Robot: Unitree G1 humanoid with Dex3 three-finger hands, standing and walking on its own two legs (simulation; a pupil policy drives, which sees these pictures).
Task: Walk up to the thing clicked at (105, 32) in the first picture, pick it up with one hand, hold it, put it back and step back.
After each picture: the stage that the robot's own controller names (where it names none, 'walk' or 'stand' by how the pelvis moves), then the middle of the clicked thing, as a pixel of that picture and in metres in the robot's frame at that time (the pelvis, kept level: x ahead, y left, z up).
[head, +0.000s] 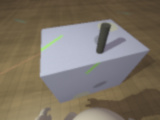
stand; (102, 40) +0.60 -0.06 +0.12
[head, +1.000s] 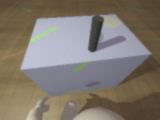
sink last; (94, 36) +0.55 +0.01 +0.15
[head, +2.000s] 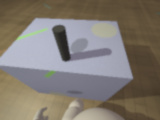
rise first; (63, 46) +0.43 +0.23 +0.14
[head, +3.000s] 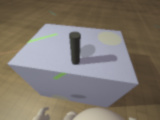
stand; (75, 50) +0.46 +0.14 +0.12
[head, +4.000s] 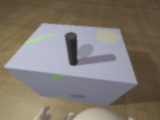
stand; (72, 51) +0.44 +0.15 +0.11
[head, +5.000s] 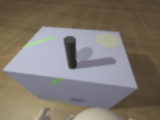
stand; (71, 54) +0.42 +0.15 +0.11
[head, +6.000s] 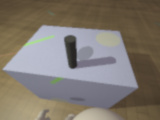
stand; (71, 54) +0.42 +0.15 +0.11
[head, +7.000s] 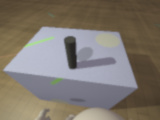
rise first; (71, 54) +0.42 +0.15 +0.11
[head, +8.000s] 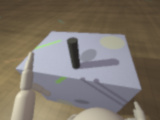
rise first; (74, 55) +0.43 +0.16 +0.12
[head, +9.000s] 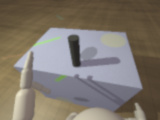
go down; (75, 53) +0.44 +0.16 +0.12
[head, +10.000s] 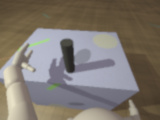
go down; (68, 58) +0.39 +0.15 +0.12
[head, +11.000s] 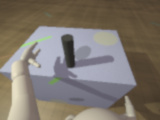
close in; (69, 53) +0.43 +0.15 +0.12
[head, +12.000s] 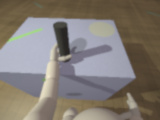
close; (63, 44) +0.45 +0.17 +0.16
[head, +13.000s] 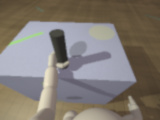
lift; (60, 52) +0.40 +0.18 +0.16
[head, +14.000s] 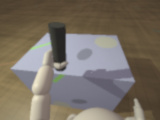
lift; (59, 50) +0.31 +0.18 +0.27
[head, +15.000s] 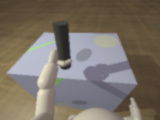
hold; (63, 48) +0.35 +0.16 +0.25
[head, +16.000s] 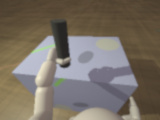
hold; (62, 46) +0.33 +0.17 +0.28
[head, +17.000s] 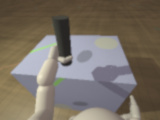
crouch; (64, 44) +0.34 +0.15 +0.29
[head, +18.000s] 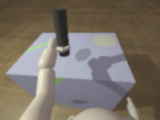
crouch; (62, 35) +0.42 +0.17 +0.29
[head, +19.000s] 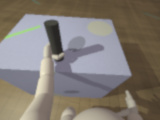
lower; (56, 43) +0.45 +0.21 +0.15
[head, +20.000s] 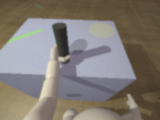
lower; (62, 46) +0.44 +0.17 +0.16
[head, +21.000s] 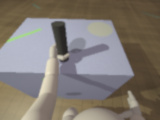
lower; (61, 44) +0.45 +0.17 +0.16
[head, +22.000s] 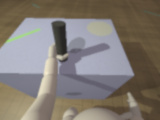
lower; (61, 44) +0.46 +0.17 +0.16
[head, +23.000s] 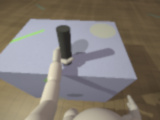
loosen; (65, 48) +0.42 +0.16 +0.16
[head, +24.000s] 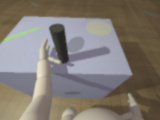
withdraw; (61, 47) +0.43 +0.17 +0.16
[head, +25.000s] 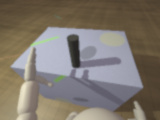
sink last; (74, 53) +0.42 +0.15 +0.13
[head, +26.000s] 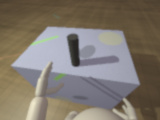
stand; (74, 52) +0.44 +0.15 +0.12
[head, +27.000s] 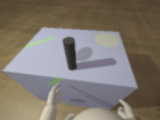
stand; (70, 55) +0.40 +0.16 +0.12
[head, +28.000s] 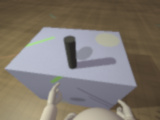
stand; (71, 54) +0.42 +0.16 +0.12
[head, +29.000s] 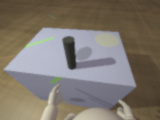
stand; (70, 55) +0.41 +0.17 +0.12
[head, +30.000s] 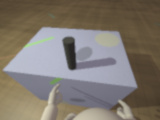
stand; (70, 55) +0.41 +0.16 +0.12
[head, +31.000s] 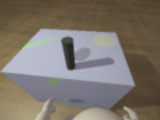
stand; (69, 55) +0.41 +0.16 +0.12
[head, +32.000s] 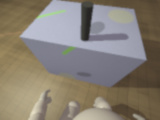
walk; (85, 24) +0.61 +0.08 +0.15
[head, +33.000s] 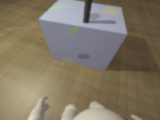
walk; (87, 10) +0.98 +0.09 +0.13
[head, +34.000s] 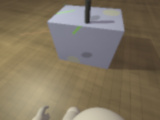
stand; (87, 12) +1.10 +0.11 +0.13
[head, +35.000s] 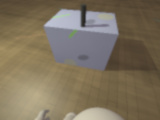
stand; (83, 16) +1.09 +0.13 +0.11
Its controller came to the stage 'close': yes
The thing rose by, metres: 0.23
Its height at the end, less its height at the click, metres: +0.00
